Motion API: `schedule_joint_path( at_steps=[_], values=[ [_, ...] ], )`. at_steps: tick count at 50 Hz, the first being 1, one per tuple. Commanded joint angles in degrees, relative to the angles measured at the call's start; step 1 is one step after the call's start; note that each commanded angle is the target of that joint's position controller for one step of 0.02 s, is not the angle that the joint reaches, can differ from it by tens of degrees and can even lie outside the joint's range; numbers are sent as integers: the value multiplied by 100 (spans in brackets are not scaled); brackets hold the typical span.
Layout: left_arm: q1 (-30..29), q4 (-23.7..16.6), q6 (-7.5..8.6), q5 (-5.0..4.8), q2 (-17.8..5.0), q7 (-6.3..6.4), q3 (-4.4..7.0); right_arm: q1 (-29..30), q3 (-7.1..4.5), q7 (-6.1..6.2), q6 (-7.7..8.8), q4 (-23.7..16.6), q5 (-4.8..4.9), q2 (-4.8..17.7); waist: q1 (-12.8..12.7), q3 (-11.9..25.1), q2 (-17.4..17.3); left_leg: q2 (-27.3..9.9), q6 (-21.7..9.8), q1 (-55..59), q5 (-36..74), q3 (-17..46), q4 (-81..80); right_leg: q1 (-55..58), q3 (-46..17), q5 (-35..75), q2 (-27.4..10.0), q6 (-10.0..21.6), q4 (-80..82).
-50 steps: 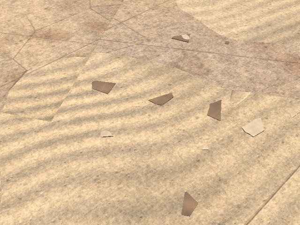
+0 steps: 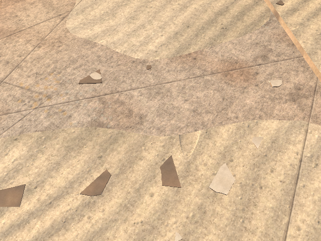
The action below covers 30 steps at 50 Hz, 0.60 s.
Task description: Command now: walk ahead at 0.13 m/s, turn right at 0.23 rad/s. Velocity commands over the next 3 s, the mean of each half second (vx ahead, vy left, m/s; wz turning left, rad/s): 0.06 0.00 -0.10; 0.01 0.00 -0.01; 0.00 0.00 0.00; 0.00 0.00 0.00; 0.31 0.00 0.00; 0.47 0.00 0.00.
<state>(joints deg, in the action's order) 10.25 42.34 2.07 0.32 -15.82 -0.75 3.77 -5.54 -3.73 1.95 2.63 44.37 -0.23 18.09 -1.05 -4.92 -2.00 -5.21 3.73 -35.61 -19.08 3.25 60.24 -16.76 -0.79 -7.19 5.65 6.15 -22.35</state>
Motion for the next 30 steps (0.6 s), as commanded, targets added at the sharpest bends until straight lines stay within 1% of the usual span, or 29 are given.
schedule_joint_path(
  at_steps=[1,4,7,8,9,10,11,12,13,14,15,16,17,18,19,21,24,30],
  values=[
    [-127,-281,19,-13,-797,104,175,-616,-67,31,-71,-78,-18,302,220,1266,616,-17,89,649,725,-52,-720,610,-685,3638,-1441,838,372],
    [-128,-173,-64,36,-774,144,130,-263,-46,-14,-83,-119,29,298,61,1169,689,12,96,920,1194,-55,-1556,613,-687,2929,-1428,704,421],
    [-85,-19,-107,70,-691,123,66,-85,-56,-50,-80,-125,34,335,-25,1010,753,85,45,1159,1026,-47,-2153,700,-894,2416,-1528,689,312],
    [-83,29,-117,63,-652,113,41,-72,-61,-64,-68,-124,24,346,-18,976,769,123,-6,1260,884,-56,-2364,746,-983,2356,-1565,676,197],
    [-117,66,-127,38,-606,111,12,-119,-62,-81,-45,-103,9,336,45,955,764,171,-84,1449,873,-93,-2691,757,-1046,2274,-1562,623,44],
    [-178,95,-134,-7,-542,115,-27,-244,-54,-102,-10,-54,-19,299,189,936,703,214,-197,1841,1338,-149,-3320,682,-1043,2034,-1465,470,-138],
    [-20,151,-112,-7,-461,116,-65,-315,-59,-107,28,-29,-86,399,218,956,502,49,-331,2379,2497,59,-3825,528,-1037,1549,-1265,201,-267],
    [289,168,-59,120,-382,111,-91,-359,-111,-75,41,-43,-139,724,-17,1155,26,-483,-530,2971,4070,527,-3615,299,-842,731,-880,-61,-560],
    [778,287,-43,125,-355,112,-69,-195,-115,-64,3,7,-119,769,-364,1282,-619,-738,-983,3225,4302,695,-3297,14,-587,-446,-554,-286,-531],
    [567,328,-68,117,-380,125,-97,-73,-55,-92,-43,12,-64,405,-191,1295,-664,-637,-1072,2966,3516,675,-3367,230,-482,-745,-525,-401,-408],
    [270,299,-126,83,-487,134,-74,1,-25,-127,-64,17,-43,266,-61,1118,-507,-391,-903,2764,2807,505,-3411,255,-467,-590,-524,-407,-343],
    [96,305,-197,41,-514,157,-57,29,-27,-151,-64,31,-41,295,20,1000,-348,-212,-749,2676,2515,345,-3378,240,-492,-333,-548,-356,-364],
    [21,298,-268,34,-542,168,-49,-4,-31,-169,-43,70,-35,331,72,906,-271,-128,-670,2622,2420,270,-3362,236,-542,-116,-575,-315,-351],
    [45,316,-310,38,-523,168,-49,-50,-33,-173,-17,140,-37,350,58,898,-236,-87,-632,2613,2410,223,-3345,304,-581,6,-615,-294,-314],
    [57,349,-323,35,-515,168,-47,-72,-31,-171,-4,194,-32,341,70,889,-196,-55,-609,2640,2487,184,-3311,347,-607,133,-641,-279,-303],
    [69,439,-309,24,-487,173,-43,-67,-22,-153,-8,283,-19,313,94,907,-108,-27,-613,2739,2687,149,-3247,407,-615,400,-665,-285,-322],
    [75,585,-291,6,-465,185,-30,-3,-22,-118,-39,401,-3,321,112,900,56,13,-637,2834,2713,116,-3213,461,-609,593,-679,-318,-305],
    [96,887,-274,-2,-441,215,-27,144,-16,-87,-116,655,5,299,109,732,210,111,-616,2859,2378,58,-3295,495,-588,501,-693,-359,-177]
  ],
)
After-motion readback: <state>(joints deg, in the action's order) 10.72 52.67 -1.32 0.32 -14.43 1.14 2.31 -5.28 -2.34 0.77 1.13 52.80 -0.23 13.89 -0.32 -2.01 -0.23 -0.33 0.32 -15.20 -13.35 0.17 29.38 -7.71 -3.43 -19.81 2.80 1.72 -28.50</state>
